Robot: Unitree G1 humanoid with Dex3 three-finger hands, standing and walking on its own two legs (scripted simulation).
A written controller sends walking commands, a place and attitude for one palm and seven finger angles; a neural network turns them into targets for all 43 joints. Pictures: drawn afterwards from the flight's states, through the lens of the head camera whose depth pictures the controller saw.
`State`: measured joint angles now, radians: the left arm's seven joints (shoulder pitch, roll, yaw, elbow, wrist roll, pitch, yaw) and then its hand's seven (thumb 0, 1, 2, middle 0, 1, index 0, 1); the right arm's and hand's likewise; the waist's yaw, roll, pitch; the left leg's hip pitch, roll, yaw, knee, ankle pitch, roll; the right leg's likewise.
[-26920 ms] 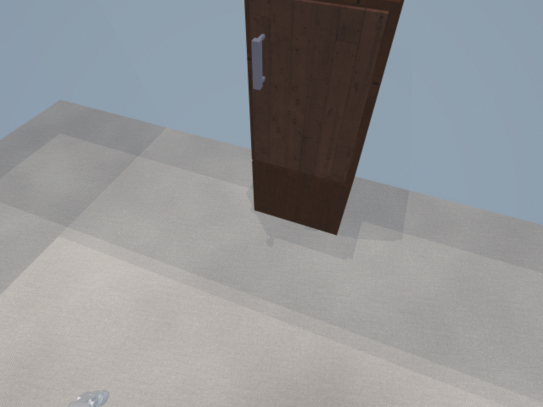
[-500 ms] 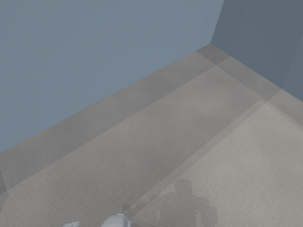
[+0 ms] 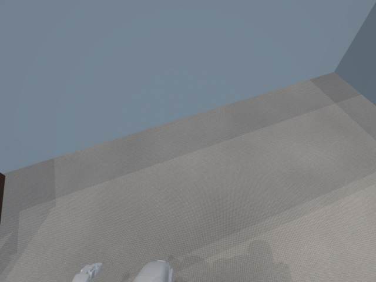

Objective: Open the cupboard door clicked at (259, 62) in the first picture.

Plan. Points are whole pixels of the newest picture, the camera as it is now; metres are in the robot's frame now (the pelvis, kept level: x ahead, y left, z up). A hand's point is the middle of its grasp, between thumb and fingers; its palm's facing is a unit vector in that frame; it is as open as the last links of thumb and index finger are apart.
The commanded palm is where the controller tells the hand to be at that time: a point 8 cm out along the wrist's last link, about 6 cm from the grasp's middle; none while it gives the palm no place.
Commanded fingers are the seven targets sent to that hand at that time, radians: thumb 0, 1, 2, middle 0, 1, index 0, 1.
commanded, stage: turn to face it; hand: left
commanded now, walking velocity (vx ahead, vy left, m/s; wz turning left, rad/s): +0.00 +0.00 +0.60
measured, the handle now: out of the picture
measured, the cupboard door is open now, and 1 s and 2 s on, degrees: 52 52 52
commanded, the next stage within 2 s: take the last steps up to it in 1.96 s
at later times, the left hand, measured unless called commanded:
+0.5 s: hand out of the picture +0.05 +0.23 -0.15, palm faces +0.32 -0.91 -0.28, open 7.4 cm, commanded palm none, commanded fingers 0.00 0.90 0.90 -0.20 -0.30 -0.20 -0.30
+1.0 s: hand out of the picture -0.04 +0.19 -0.18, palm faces +0.62 -0.75 -0.24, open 7.4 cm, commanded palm none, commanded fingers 0.00 0.90 0.90 -0.20 -0.30 -0.20 -0.30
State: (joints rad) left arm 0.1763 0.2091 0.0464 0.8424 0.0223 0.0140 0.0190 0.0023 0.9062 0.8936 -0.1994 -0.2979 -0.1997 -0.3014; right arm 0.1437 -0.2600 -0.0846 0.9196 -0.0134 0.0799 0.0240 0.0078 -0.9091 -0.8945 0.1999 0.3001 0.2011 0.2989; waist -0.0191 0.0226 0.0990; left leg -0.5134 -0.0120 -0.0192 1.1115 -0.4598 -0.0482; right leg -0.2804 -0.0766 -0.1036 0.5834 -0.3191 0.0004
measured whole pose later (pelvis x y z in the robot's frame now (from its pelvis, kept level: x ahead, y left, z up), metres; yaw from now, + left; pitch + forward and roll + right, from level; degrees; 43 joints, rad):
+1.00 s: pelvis +0.04 -0.02 +0.00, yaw +38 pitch +1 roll +0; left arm 0.18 0.26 0.07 0.91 0.01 0.07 0.01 0.01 0.91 0.89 -0.20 -0.30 -0.20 -0.30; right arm 0.12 -0.23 -0.05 0.88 -0.02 0.02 0.01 0.00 -0.91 -0.89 0.20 0.30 0.20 0.30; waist 0.00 -0.07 0.11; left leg -0.32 -0.01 0.02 0.60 -0.30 0.02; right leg -0.46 -0.10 -0.06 1.08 -0.51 0.08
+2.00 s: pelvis +0.10 -0.04 +0.00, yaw +68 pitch +1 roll +0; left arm 0.18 0.19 0.04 0.91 0.02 0.01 0.02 0.00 0.91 0.89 -0.20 -0.30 -0.20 -0.30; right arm 0.18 -0.22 -0.06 0.97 -0.01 0.06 0.00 0.01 -0.91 -0.89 0.20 0.30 0.20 0.30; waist -0.01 0.03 0.08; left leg -0.42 -0.03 -0.05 0.91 -0.48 -0.02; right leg -0.24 -0.04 -0.07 0.57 -0.33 0.00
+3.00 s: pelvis +0.11 +0.19 +0.01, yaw +80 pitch +1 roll +1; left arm 0.35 0.17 0.06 1.08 0.02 -0.07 0.00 -0.01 0.93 0.89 -0.20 -0.30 -0.20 -0.30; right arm 0.19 -0.21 -0.06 1.02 -0.02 0.00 0.04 0.01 -0.91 -0.90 0.19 0.30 0.20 0.30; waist 0.04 -0.01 0.04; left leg -0.52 0.09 0.07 0.74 -0.18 -0.05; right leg -0.07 -0.10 -0.18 0.34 -0.27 0.03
